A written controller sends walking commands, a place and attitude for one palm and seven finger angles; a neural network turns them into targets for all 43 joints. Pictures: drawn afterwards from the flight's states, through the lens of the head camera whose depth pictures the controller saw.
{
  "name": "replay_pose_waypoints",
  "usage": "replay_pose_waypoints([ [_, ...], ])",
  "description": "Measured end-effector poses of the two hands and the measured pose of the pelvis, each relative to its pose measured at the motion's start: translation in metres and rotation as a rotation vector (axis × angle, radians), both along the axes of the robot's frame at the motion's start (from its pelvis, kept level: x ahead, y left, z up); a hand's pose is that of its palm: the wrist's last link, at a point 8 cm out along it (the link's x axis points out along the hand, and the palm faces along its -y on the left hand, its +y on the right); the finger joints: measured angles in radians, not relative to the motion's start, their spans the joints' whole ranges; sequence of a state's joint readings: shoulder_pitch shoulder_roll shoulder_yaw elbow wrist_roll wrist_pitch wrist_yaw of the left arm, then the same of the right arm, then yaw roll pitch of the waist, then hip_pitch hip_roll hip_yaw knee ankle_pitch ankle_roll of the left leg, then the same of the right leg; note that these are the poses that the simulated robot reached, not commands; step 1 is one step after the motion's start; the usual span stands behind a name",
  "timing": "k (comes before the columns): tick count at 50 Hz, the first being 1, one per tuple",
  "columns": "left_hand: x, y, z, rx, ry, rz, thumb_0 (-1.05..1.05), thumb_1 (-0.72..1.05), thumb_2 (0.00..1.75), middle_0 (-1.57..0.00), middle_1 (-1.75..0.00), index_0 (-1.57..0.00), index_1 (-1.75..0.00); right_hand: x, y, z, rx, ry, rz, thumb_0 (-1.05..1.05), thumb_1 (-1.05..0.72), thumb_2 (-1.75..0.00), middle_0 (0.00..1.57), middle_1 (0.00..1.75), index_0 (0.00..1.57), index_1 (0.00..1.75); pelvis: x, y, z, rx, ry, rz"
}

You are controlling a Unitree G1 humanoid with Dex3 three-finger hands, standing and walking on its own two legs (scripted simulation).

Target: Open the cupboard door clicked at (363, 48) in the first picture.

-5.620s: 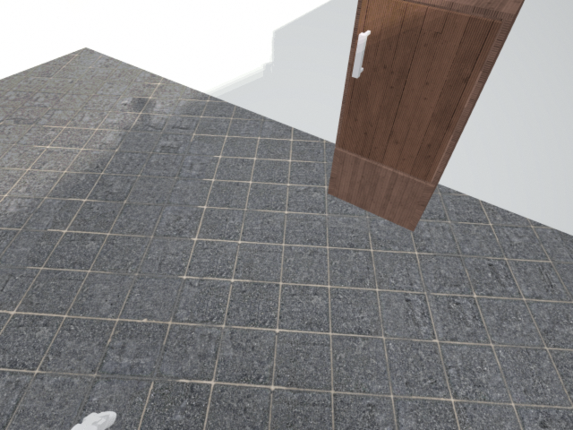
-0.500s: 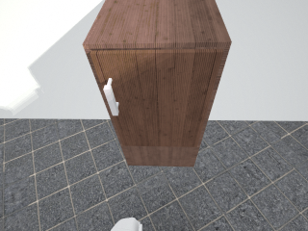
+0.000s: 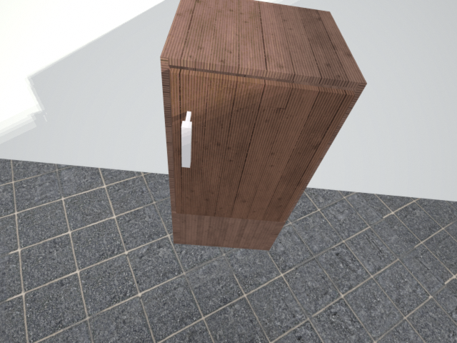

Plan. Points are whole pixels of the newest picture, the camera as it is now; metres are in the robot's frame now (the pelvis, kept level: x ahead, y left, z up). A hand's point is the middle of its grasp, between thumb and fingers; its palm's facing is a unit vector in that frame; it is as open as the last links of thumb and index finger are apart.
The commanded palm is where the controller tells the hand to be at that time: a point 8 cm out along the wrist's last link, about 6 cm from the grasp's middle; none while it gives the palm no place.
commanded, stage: come to a stop and stand still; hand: left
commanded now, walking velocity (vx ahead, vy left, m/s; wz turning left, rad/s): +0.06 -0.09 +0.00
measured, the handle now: (187, 140) +0.57 +0.14 -0.04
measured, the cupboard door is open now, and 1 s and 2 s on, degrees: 0 0 0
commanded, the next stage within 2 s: look again from close up in 0.84 s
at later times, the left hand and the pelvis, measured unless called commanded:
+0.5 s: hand out of the picture +0.00 +0.10 -0.18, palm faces +0.05 -0.97 -0.23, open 7.2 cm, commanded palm none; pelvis -0.02 -0.08 -0.01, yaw +1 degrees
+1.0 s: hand out of the picture -0.04 +0.08 -0.19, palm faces +0.06 -0.98 -0.17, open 7.3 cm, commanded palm none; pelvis -0.02 -0.08 -0.01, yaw +0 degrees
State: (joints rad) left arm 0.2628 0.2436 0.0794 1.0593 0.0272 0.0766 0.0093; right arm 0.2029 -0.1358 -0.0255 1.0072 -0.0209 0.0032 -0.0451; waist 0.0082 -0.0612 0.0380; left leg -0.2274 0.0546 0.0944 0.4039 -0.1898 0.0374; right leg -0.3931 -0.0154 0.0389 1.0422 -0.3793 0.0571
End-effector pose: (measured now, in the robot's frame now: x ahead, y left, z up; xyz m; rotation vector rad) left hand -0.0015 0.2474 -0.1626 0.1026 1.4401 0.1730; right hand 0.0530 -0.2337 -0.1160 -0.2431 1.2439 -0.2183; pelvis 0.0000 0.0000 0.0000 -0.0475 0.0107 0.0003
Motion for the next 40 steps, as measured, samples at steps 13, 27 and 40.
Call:
replay_pose_waypoints([
  [13, 0.038, -0.056, 0.014, 0.043, -0.164, -0.09, 0.0, 0.91, 0.9, -0.2, -0.3, -0.2, -0.3, -0.128, -0.045, -0.034, 0.089, 0.222, -0.14, 0.01, -0.91, -0.9, 0.2, 0.3, 0.2, 0.3, -0.026, -0.046, -0.01, 0.059, -0.01, 0.001],
  [27, -0.012, -0.104, 0.012, 0.052, -0.075, -0.008, 0.0, 0.94, 0.9, -0.2, -0.3, -0.2, -0.3, -0.107, -0.055, -0.051, 0.168, 0.227, -0.066, 0.01, -0.91, -0.9, 0.2, 0.29, 0.2, 0.3, -0.021, -0.081, -0.012, 0.035, -0.023, 0.035],
  [40, -0.053, -0.136, 0.006, -0.036, 0.051, 0.034, 0.0, 0.91, 0.9, -0.2, -0.3, -0.2, -0.3, -0.062, -0.069, -0.039, 0.112, 0.163, -0.021, 0.02, -0.93, -0.9, 0.2, 0.3, 0.2, 0.3, -0.013, -0.084, -0.007, 0.05, -0.03, 0.019],
])
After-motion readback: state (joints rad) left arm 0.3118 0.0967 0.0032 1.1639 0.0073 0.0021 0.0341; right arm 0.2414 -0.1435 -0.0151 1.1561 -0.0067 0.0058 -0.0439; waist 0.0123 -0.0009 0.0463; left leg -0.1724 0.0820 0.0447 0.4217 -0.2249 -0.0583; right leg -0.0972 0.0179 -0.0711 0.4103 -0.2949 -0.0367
